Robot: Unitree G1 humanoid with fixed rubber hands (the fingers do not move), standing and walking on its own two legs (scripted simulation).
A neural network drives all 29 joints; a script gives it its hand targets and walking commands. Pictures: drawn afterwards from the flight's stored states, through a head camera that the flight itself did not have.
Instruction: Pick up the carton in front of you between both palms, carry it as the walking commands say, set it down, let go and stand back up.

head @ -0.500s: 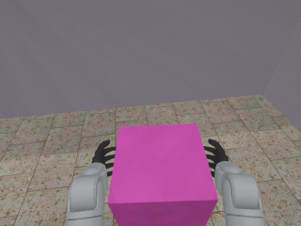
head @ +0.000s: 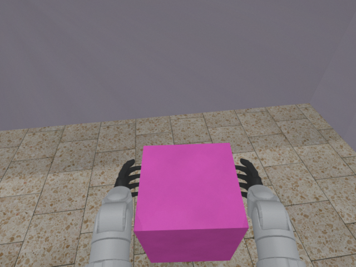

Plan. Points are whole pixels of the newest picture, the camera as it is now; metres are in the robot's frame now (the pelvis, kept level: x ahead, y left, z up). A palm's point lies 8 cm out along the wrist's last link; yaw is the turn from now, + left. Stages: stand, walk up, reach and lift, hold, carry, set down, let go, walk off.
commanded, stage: carry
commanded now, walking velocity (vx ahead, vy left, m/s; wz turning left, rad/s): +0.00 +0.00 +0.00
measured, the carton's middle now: (188, 205) +0.30 +0.00 -0.04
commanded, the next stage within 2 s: hold in 0.18 s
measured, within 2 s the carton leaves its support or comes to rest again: neither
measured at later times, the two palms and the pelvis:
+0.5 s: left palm (130, 194) +0.29 +0.13 +0.03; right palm (263, 198) +0.27 -0.17 +0.04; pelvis -0.02 +0.00 +0.00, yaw -6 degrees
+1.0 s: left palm (146, 213) +0.34 +0.12 -0.17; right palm (243, 214) +0.33 -0.17 -0.16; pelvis -0.06 +0.01 -0.09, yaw -8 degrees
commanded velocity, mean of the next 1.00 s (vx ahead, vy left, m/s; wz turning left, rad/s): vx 0.00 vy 0.00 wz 0.00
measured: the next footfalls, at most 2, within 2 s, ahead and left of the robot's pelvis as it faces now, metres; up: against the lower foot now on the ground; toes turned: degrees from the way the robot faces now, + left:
none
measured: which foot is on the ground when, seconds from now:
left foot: down 0.00-1.00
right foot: down 0.00-1.00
